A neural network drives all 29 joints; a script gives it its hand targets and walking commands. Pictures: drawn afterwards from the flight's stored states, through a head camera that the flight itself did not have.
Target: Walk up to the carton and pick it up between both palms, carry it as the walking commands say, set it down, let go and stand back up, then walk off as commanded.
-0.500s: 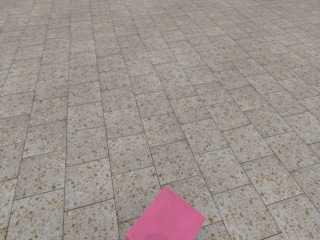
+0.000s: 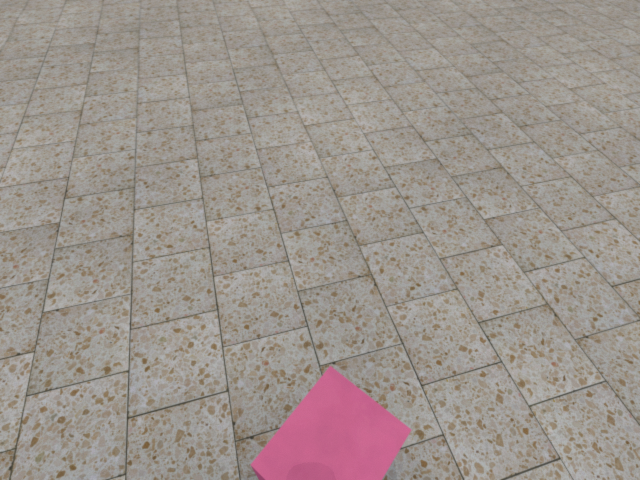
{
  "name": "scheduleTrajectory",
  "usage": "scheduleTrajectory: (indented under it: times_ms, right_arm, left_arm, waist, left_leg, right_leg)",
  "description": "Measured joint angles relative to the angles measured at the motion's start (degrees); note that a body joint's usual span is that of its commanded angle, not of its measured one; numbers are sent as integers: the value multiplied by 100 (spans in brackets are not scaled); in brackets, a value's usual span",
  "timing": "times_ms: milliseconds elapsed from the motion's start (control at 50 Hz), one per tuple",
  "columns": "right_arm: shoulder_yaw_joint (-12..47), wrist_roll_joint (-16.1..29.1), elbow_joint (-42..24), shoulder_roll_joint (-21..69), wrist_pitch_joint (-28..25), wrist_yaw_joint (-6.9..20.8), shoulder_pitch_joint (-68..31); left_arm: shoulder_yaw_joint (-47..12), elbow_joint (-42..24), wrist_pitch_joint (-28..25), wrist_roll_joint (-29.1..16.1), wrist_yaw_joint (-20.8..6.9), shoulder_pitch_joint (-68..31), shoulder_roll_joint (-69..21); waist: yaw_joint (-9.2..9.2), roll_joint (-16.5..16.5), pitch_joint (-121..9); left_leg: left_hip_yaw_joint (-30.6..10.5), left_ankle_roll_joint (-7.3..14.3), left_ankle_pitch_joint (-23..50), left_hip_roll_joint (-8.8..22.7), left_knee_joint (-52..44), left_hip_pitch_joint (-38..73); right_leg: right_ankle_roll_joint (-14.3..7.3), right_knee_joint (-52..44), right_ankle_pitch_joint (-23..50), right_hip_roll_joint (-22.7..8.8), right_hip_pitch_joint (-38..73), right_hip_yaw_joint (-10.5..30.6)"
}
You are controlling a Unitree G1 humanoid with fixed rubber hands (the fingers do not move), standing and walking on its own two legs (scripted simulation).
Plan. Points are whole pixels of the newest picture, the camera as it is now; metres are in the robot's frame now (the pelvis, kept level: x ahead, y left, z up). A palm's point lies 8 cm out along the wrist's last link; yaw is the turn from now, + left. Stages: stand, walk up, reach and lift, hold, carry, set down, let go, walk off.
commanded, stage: walk off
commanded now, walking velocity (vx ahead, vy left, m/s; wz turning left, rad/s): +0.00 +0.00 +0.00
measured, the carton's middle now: (330, 457) +0.26 -0.04 -0.65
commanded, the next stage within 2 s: stand in 0.46 s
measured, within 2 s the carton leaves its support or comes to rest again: neither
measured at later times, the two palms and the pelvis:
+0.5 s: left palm out of the picture -0.08 +0.22 -0.15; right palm out of the picture -0.03 -0.29 -0.16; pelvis -0.09 -0.03 -0.02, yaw -2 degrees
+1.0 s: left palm out of the picture -0.17 +0.20 -0.14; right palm out of the picture -0.20 -0.27 -0.14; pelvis -0.18 -0.04 +0.00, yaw +0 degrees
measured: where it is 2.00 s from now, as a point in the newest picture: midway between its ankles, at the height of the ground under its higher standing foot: outside the picture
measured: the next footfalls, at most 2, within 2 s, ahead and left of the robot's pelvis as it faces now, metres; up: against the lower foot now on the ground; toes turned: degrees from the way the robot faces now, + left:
left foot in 0.90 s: -0.20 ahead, +0.08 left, +0.00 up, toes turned +1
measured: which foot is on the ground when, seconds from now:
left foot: down 0.00-0.52, up 0.54-0.88, down 0.90-1.00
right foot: down 0.00-1.00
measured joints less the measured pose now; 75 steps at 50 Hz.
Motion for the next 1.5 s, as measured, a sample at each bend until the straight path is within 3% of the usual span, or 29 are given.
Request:
scheduleTrajectory:
  times_ms: [140, 240, 340, 400, 440, 500, 520, 560, 580, 640, 680, 720, 780, 840, 900, 1060, 1500]
  right_arm:
    - [61, 54, 71, -82, 35, 17, -167]
    - [64, 52, 64, 23, 125, 10, -203]
    - [-20, 21, -84, 11, 275, -33, -308]
    - [-93, -54, -186, -37, 361, -79, -457]
    - [-141, -103, -225, -87, 407, -123, -569]
    - [-210, -81, -272, -159, 498, -138, -715]
    - [-227, -58, -291, -167, 529, -118, -743]
    - [-265, -55, -323, -147, 623, -85, -696]
    - [-283, -54, -335, -141, 648, -46, -678]
    - [-341, -86, -356, -143, 571, 60, -564]
    - [-365, -108, -313, -158, 515, 81, -404]
    - [-358, -91, -253, -151, 511, 78, -252]
    - [-299, -20, -177, -79, 555, 46, -76]
    - [-228, 39, -134, 33, 536, -13, 21]
    - [-160, 12, -66, 123, 388, -49, 172]
    - [63, 20, 233, 490, 92, -2, 536]
    - [77, -28, 246, 573, 33, -32, 751]
  left_arm:
    - [-43, 117, 78, -39, -25, -198, 96]
    - [-46, 65, 152, -51, -9, -261, -32]
    - [26, -87, 294, -44, 39, -317, -41]
    - [101, -163, 422, -7, 32, -353, -69]
    - [134, -234, 477, 7, 2, -376, -119]
    - [150, -315, 438, 24, -35, -287, -175]
    - [158, -309, 422, 53, -44, -233, -188]
    - [142, -324, 445, 134, -31, -131, -205]
    - [129, -332, 453, 157, -16, -82, -213]
    - [123, -350, 428, 126, 4, -53, -205]
    - [125, -390, 352, 66, 12, -147, -182]
    - [113, -424, 273, 27, 31, -278, -171]
    - [78, -440, 221, 23, 30, -450, -190]
    - [72, -404, 244, 42, -6, -544, -196]
    - [111, -313, 277, -7, -54, -503, -177]
    - [113, 125, 205, -32, -189, -216, -174]
    - [21, 493, 133, -11, -87, -62, -474]
  waist:
    - [-11, -7, -26]
    - [13, -14, 73]
    - [28, -25, 189]
    - [12, 68, 256]
    - [27, 144, 269]
    - [55, 248, 199]
    - [50, 288, 186]
    - [91, 257, 120]
    - [124, 228, 92]
    - [102, 211, 4]
    - [77, 231, -66]
    - [50, 249, -120]
    - [50, 236, -173]
    - [75, 172, -184]
    - [49, 177, -203]
    - [182, -130, -152]
    - [113, 94, -125]
  left_leg:
    - [2, 8, 48, 1, -34, -14]
    - [22, 33, 29, 2, 220, -291]
    - [73, 85, 59, 23, 554, -724]
    - [100, 85, 185, 137, 650, -966]
    - [117, 23, 359, 205, 569, -1058]
    - [95, -109, 603, 283, 504, -1220]
    - [47, -154, 297, 329, 701, -1347]
    - [-395, -226, -947, 83, 1630, -1696]
    - [-658, -210, -1133, -101, 2230, -1840]
    - [-1002, -217, -982, -421, 3657, -1932]
    - [-1006, -289, -892, -457, 4015, -1692]
    - [-926, -386, -922, -380, 3681, -1238]
    - [-733, -463, -1323, -213, 2439, -396]
    - [-604, -327, -1540, -154, 1079, 329]
    - [-572, -125, -694, -65, -350, 905]
    - [-501, -83, -533, -186, -529, 995]
    - [-549, -74, -766, -174, -263, 947]
  right_leg:
    - [18, -38, 56, 2, -13, 0]
    - [26, 453, -88, -38, -401, 20]
    - [11, 1306, -242, -90, -1082, 51]
    - [-6, 2575, -1119, -6, -1671, 128]
    - [-34, 2930, -1279, -17, -1824, 196]
    - [-74, 1802, -677, -127, -1427, 216]
    - [-55, 1582, -344, -103, -1390, 177]
    - [-97, 1533, -169, -138, -1440, 110]
    - [-123, 1406, -88, -164, -1416, 106]
    - [-163, 828, 302, -178, -1268, 64]
    - [-200, 504, 539, -158, -1195, 24]
    - [-230, 283, 713, -129, -1159, -13]
    - [-259, 137, 870, -76, -1180, -47]
    - [-272, 142, 964, -27, -1295, -81]
    - [-230, 223, 1024, 67, -1457, -190]
    - [-124, -210, 1402, -20, -1256, -110]
    - [-138, 167, 1091, -35, -1344, -147]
